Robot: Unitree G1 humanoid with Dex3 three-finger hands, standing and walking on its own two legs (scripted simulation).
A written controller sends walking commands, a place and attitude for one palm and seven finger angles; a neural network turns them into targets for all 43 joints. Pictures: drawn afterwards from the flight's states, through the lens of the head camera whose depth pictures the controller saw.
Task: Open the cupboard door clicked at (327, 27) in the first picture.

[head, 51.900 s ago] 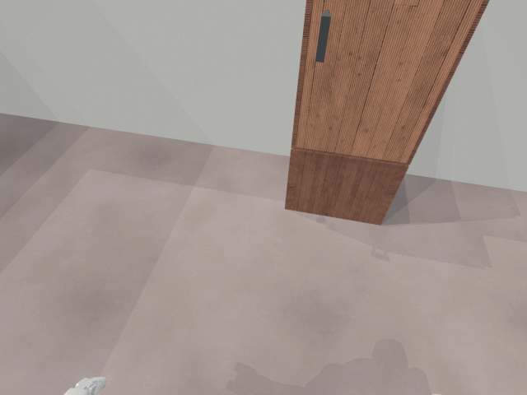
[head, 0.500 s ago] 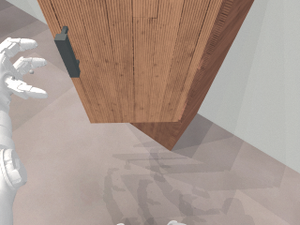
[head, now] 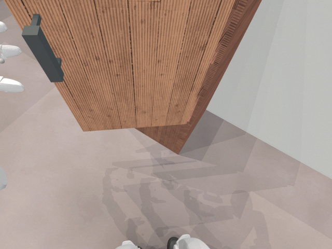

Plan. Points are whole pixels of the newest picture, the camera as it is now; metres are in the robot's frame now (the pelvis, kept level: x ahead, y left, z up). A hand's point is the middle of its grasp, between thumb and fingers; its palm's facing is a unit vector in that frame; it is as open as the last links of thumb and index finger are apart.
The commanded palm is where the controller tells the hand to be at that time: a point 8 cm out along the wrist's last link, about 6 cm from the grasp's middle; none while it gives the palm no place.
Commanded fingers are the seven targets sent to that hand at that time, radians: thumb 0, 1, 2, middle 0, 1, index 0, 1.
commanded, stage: move the hooked fingers beside the handle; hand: left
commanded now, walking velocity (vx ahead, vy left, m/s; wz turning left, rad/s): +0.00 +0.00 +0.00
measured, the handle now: (47, 49) +0.53 +0.22 +0.12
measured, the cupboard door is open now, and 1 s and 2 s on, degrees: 39 39 39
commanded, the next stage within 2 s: slide the fingers in behind the handle in 1.18 s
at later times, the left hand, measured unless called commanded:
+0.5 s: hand (0, 70) +0.47 +0.29 +0.13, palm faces +0.06 -1.00 +0.00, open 13.9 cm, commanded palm +0.46 +0.33 +0.12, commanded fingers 0.00 -0.50 0.30 -0.30 -1.20 -0.30 -1.20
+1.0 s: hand (0, 62) +0.48 +0.30 +0.13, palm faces +0.07 -1.00 +0.00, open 13.9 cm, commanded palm +0.46 +0.34 +0.12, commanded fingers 0.00 -0.50 0.30 -0.30 -1.20 -0.30 -1.20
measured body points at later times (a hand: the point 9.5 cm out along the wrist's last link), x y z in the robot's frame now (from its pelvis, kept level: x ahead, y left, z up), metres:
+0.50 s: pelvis +0.00 -0.01 +0.00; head +0.09 +0.02 +0.44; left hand +0.46 +0.34 +0.13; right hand +0.02 -0.28 -0.10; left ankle -0.03 +0.07 -0.71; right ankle -0.01 -0.12 -0.71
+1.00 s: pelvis -0.01 -0.01 +0.00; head +0.11 +0.02 +0.43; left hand +0.47 +0.35 +0.13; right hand -0.05 -0.29 -0.10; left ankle -0.03 +0.07 -0.71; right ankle -0.01 -0.12 -0.71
